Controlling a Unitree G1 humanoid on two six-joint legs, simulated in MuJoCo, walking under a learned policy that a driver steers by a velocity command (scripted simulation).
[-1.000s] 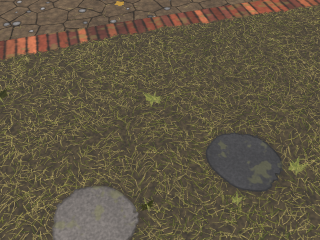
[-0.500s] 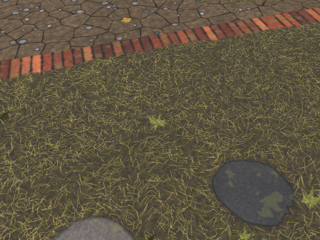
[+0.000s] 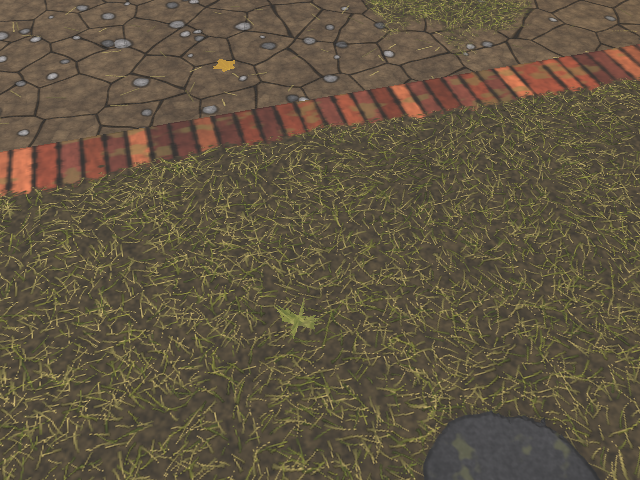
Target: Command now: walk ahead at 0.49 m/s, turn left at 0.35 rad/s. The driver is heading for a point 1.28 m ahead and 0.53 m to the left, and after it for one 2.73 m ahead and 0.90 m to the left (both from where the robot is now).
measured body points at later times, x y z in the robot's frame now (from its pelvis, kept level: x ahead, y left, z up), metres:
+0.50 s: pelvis +0.25 -0.05 +0.00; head +0.28 -0.06 +0.45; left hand +0.23 +0.23 -0.12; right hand +0.46 -0.28 -0.11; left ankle +0.26 +0.12 -0.66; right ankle +0.27 -0.16 -0.74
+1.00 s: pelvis +0.47 +0.11 +0.00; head +0.49 +0.14 +0.45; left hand +0.45 +0.43 -0.11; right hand +0.70 -0.06 -0.10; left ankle +0.45 +0.17 -0.74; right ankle +0.60 -0.03 -0.66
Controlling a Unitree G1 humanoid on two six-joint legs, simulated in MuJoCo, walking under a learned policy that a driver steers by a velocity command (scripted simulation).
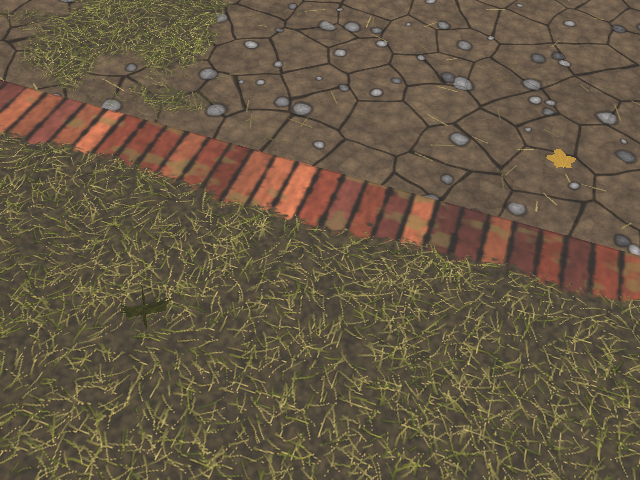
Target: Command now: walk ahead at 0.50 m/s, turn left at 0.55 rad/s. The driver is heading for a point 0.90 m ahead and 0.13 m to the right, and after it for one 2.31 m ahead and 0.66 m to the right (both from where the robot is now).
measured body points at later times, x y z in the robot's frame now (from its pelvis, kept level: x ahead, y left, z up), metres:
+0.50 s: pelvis +0.28 -0.05 +0.00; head +0.31 -0.06 +0.45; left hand +0.35 +0.22 -0.11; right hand +0.42 -0.31 -0.12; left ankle +0.25 +0.09 -0.66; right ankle +0.32 -0.14 -0.74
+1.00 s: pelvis +0.54 +0.04 +0.00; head +0.57 +0.06 +0.45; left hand +0.60 +0.32 -0.13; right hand +0.69 -0.21 -0.10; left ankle +0.57 +0.13 -0.74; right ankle +0.51 -0.11 -0.65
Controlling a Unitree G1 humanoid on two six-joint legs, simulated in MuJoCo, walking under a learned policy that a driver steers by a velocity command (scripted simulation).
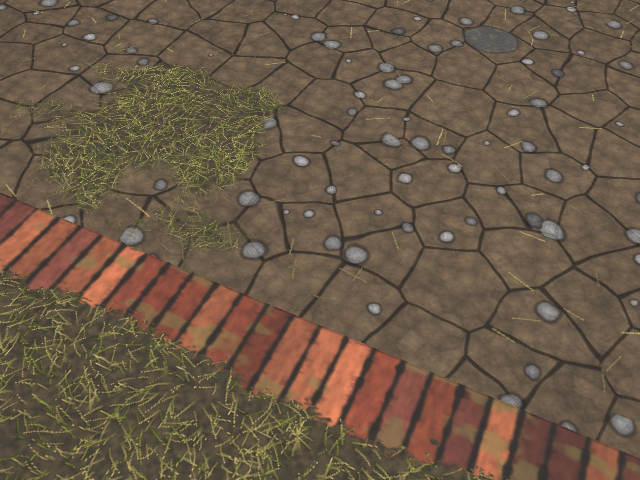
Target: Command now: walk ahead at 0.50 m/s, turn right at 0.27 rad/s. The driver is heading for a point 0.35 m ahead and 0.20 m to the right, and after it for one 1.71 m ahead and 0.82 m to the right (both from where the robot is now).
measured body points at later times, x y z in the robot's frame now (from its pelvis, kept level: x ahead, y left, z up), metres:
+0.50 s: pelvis +0.27 -0.07 -0.01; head +0.31 -0.09 +0.43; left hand +0.49 +0.14 -0.11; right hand +0.28 -0.37 -0.13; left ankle +0.17 +0.10 -0.63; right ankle +0.31 -0.16 -0.74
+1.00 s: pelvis +0.55 -0.11 -0.01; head +0.57 -0.11 +0.44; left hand +0.77 +0.08 -0.12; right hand +0.53 -0.42 -0.09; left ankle +0.64 -0.04 -0.74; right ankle +0.40 -0.18 -0.65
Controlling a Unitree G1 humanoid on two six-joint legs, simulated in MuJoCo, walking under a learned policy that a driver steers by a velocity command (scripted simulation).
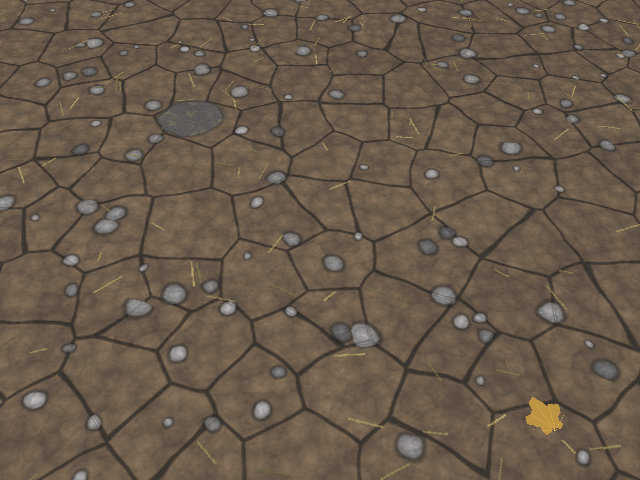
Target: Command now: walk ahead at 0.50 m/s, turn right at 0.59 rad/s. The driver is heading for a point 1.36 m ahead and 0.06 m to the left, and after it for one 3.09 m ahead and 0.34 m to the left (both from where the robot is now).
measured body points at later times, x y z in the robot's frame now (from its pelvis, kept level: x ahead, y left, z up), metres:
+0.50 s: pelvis +0.26 -0.08 -0.02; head +0.30 -0.10 +0.43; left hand +0.50 +0.13 -0.10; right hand +0.23 -0.37 -0.15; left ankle +0.11 +0.11 -0.65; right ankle +0.31 -0.19 -0.74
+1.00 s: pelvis +0.58 -0.09 -0.04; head +0.60 -0.08 +0.41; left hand +0.66 +0.18 -0.17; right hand +0.68 -0.37 -0.14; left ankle +0.67 -0.01 -0.76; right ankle +0.41 -0.20 -0.67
